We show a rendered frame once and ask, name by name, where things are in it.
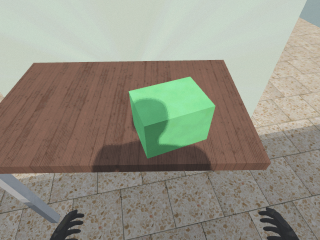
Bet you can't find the carton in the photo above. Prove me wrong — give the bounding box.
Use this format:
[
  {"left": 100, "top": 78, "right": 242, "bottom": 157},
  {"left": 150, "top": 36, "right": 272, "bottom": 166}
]
[{"left": 128, "top": 77, "right": 216, "bottom": 159}]

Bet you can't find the robot left hand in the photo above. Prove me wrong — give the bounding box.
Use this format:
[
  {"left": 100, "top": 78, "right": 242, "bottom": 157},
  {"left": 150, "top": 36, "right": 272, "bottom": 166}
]
[{"left": 50, "top": 209, "right": 85, "bottom": 240}]

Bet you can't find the robot right hand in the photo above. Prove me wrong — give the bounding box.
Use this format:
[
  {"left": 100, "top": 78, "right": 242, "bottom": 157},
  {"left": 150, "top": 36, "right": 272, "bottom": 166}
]
[{"left": 258, "top": 207, "right": 299, "bottom": 240}]

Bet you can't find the table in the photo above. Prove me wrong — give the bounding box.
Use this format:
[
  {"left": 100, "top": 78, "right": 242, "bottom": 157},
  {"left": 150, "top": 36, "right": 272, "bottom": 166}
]
[{"left": 0, "top": 60, "right": 271, "bottom": 223}]

